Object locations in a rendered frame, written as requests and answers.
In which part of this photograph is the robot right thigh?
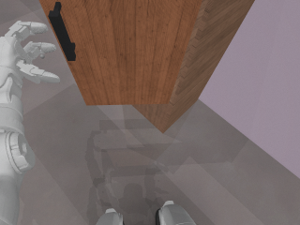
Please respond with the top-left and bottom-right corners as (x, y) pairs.
(158, 204), (196, 225)

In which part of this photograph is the cupboard door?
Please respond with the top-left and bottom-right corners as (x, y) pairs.
(38, 0), (203, 106)

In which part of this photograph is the robot thigh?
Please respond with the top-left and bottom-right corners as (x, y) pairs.
(96, 212), (123, 225)
(158, 204), (196, 225)

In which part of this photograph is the handle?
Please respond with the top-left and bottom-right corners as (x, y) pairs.
(48, 2), (76, 61)

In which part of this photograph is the robot left upper arm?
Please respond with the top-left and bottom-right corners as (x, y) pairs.
(0, 131), (36, 225)

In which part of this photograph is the left robot hand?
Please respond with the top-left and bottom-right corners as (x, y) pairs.
(0, 21), (61, 84)

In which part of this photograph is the robot left forearm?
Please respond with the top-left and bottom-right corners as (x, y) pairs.
(0, 67), (25, 137)

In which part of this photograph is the robot left thigh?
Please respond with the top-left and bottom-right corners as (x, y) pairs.
(96, 212), (123, 225)

